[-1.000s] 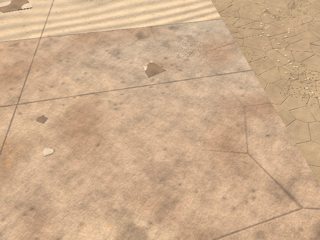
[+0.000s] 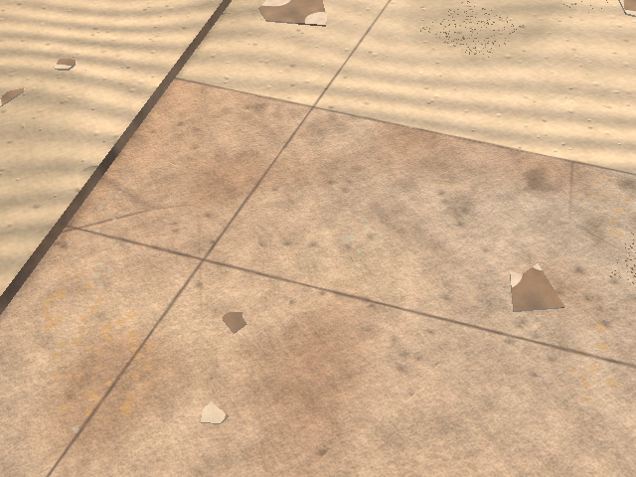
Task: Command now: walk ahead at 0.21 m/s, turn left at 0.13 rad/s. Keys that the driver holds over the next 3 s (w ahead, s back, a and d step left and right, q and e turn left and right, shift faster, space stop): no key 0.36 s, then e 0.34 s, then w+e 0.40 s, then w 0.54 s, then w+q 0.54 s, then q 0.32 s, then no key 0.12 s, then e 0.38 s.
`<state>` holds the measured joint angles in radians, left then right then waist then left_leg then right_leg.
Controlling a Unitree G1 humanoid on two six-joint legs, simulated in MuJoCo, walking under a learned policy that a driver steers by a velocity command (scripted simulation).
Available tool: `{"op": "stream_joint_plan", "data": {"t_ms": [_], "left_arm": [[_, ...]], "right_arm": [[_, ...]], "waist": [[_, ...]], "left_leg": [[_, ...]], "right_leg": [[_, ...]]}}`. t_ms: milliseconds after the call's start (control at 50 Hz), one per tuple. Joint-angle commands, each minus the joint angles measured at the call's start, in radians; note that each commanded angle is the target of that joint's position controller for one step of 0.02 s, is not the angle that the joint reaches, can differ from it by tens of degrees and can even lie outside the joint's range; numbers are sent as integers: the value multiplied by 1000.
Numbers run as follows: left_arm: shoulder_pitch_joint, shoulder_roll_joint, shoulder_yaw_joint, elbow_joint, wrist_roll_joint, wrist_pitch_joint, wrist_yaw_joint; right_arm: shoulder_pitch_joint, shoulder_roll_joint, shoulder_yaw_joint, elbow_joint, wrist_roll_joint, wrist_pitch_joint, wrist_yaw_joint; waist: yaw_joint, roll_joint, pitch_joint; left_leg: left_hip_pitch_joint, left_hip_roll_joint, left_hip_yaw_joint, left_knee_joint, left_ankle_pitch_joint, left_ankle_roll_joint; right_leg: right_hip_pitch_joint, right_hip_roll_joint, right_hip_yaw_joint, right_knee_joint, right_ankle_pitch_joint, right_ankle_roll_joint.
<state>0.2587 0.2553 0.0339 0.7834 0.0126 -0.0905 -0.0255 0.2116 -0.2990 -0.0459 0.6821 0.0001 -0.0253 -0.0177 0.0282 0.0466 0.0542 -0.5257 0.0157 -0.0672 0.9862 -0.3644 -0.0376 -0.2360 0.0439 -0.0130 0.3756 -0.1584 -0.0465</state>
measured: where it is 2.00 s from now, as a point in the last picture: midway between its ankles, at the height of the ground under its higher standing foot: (455, 418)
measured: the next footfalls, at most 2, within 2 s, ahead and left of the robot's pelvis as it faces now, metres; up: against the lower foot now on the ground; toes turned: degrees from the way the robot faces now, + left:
left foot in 0.18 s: +0.18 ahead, +0.13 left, +0.00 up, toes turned -2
right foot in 0.76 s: +0.06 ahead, -0.11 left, +0.00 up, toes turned -11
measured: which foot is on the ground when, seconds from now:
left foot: up 0.00-0.16, down 0.18-0.74, up 0.76-1.00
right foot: down 0.00-0.50, up 0.52-0.74, down 0.76-1.00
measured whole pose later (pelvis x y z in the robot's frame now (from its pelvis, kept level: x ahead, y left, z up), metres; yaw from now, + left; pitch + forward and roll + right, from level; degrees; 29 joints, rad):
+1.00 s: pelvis +0.08 -0.04 +0.01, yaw -18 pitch +1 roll +5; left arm 0.42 0.26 0.04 0.84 -0.01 -0.04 0.03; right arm 0.08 -0.33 -0.11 0.80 0.00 -0.05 -0.02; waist 0.05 0.01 -0.01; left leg -0.57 0.01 -0.06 0.84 -0.09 -0.03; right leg -0.12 0.00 0.12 0.30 -0.20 -0.07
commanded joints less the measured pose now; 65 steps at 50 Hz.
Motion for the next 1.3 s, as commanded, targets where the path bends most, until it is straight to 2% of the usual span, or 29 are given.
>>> {"op": "stream_joint_plan", "data": {"t_ms": [20,100,160,180,200,220,240,260,300,380,420,500,540,560,600,700,740,760,780,800,820,860,880,980,1100,1200,1260,1280,1300], "left_arm": [[-71,160,33,-45,-6,-1,13],[-33,176,34,-6,-17,24,18],[-57,165,26,10,-31,35,20],[-32,143,18,23,-31,34,19],[-6,114,6,23,-6,26,17],[113,82,-5,43,11,21,13],[92,72,-13,50,10,30,17],[41,97,-10,41,5,44,20],[5,129,-2,46,1,70,29],[15,127,-4,63,-4,87,39],[-21,145,1,56,-14,92,41],[-56,142,12,26,-26,111,49],[-67,134,22,14,-27,130,48],[-80,152,33,7,-31,140,47],[-44,137,41,10,-39,159,49],[22,135,48,17,-28,164,26],[129,148,63,60,-29,166,13],[185,200,79,68,-24,163,25],[160,344,97,11,-12,136,27],[95,324,89,-16,30,98,27],[23,285,77,-29,24,70,36],[-10,232,63,-26,-13,54,48],[17,214,57,-21,-18,52,52],[155,182,50,6,-23,35,61],[196,209,65,8,-33,43,65],[209,199,65,15,-34,48,59],[186,189,63,9,-36,57,54],[174,166,55,0,-28,56,52],[147,124,39,-23,-12,54,50]], "right_arm": [[53,-15,2,-43,-5,-2,-1],[-31,-44,-6,-55,-1,5,4],[-42,-49,-14,-56,-9,3,7],[-41,-66,-19,-57,-16,1,3],[-28,-117,-29,-64,-25,1,-6],[-49,-139,-31,-69,-27,13,-13],[-69,-60,-14,-67,-18,22,-9],[-102,-35,-9,-69,-9,26,1],[-120,-51,-12,-70,-9,24,13],[-106,-49,-14,-41,-13,5,17],[-104,-80,-27,-34,-13,4,8],[-56,-128,-52,-11,-11,26,-23],[-50,-129,-55,-6,-15,33,-35],[-37,-138,-56,-5,-23,29,-38],[-134,-136,-56,-9,-18,20,-40],[-211,-142,-61,16,5,30,-36],[-188,-117,-59,36,24,42,-33],[-167,-56,-45,42,7,47,-24],[-260,-37,-39,-32,-1,38,-20],[-335,-99,-56,-56,26,14,-17],[-301,-142,-71,-41,39,-3,-16],[-218,-150,-85,24,2,-18,-21],[-214,-134,-84,34,-7,-24,-15],[-245,-80,-72,39,5,-54,4],[-333,-68,-55,13,19,-79,21],[-344,-79,-38,8,25,-107,45],[-227,-119,-50,40,21,-119,43],[-119,-149,-64,70,15,-121,36],[59,-196,-77,98,3,-122,30]], "waist": [[-42,-162,-155],[-6,-155,-153],[-30,-141,-125],[-34,-115,-121],[-21,-44,-164],[47,76,-224],[23,84,-241],[12,62,-189],[-6,28,-116],[-4,13,-135],[-19,1,-141],[-34,47,-183],[-46,124,-183],[-66,113,-173],[-3,53,-125],[30,87,-154],[60,12,-151],[68,-195,-76],[67,-355,-12],[75,-259,38],[20,-246,78],[-13,-206,41],[-11,-188,16],[20,-174,-14],[62,-207,24],[80,-211,30],[12,-233,-10],[-38,-216,-87],[-123,-121,-235]], "left_leg": [[113,21,17,-194,130,-18],[181,4,24,-347,246,-3],[276,-10,39,-522,322,42],[345,8,13,-603,438,66],[462,107,-80,-576,735,99],[586,198,-162,-505,865,190],[544,197,-169,-502,733,221],[480,145,-144,-508,585,193],[414,84,-98,-500,497,146],[421,72,-74,-470,637,134],[464,79,-64,-457,698,139],[515,204,-145,-497,775,230],[488,324,-235,-574,762,313],[456,382,-271,-619,744,357],[341,340,-164,-664,535,309],[264,257,32,-632,389,228],[134,200,118,-519,-17,142],[-68,95,233,-250,-220,49],[-305,-47,128,-19,-299,8],[-330,-1,-17,51,-203,38],[-321,22,-31,37,-68,57],[-261,42,-25,-6,97,37],[-222,33,-16,-11,159,27],[-212,1,-5,-183,319,-5],[-131,-16,-9,-403,323,-43],[11,-14,24,-522,297,-12],[181,-32,60,-599,268,49],[345,-19,48,-606,276,86],[608,122,-98,-568,243,153]], "right_leg": [[71,-230,109,-79,757,-170],[94,-240,108,-66,613,-157],[77,-232,129,-11,437,-123],[55,-202,130,16,350,-84],[8,-155,101,74,223,-33],[-80,-92,58,94,-51,18],[-50,-91,43,78,-152,47],[-39,-85,36,52,-133,58],[-52,-75,31,52,-80,55],[9,-94,53,55,42,51],[-14,-90,65,80,80,48],[-96,-56,54,253,-45,68],[-160,-34,30,484,-398,86],[-207,-48,51,677,-527,96],[-197,-100,77,695,-473,97],[19,-92,-21,359,-210,67],[174,-37,-57,174,-137,-1],[222,-153,167,19,-295,-81],[121,-393,694,-192,-604,-265],[45,-424,787,-317,-815,-293],[33,-398,720,-322,-751,-230],[84,-316,546,-263,-546,-138],[96,-282,492,-258,-486,-122],[208,-243,396,-250,-254,-125],[173,-229,404,-216,-207,-151],[165,-242,413,-165,-115,-152],[181,-235,412,-71,131,-129],[154,-189,372,48,270,-103],[26,-132,305,317,225,-70]]}}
